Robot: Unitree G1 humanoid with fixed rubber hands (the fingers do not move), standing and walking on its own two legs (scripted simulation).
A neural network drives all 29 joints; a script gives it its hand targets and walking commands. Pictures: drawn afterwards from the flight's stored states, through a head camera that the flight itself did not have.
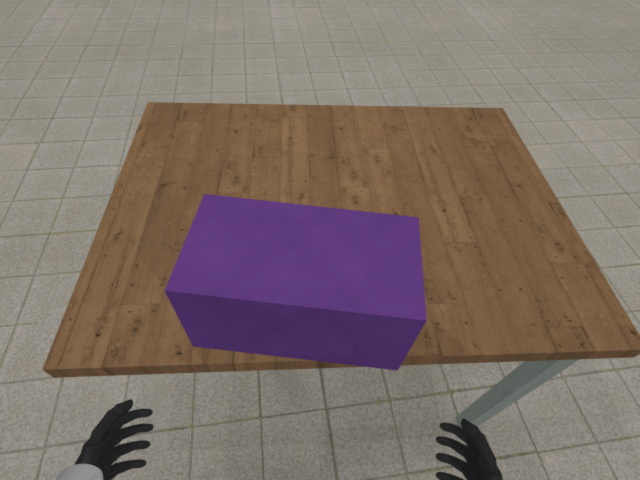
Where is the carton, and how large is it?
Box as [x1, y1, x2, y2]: [165, 194, 426, 369]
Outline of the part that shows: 203,195 165,288 165,292 193,346 390,369 398,368 426,320 418,217 208,194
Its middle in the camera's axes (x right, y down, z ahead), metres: -0.03 +0.06 +0.56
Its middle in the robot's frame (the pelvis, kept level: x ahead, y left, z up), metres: +0.38 +0.06 -0.01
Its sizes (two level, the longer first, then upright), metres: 0.309 0.163 0.161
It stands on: a table, 0.68 m high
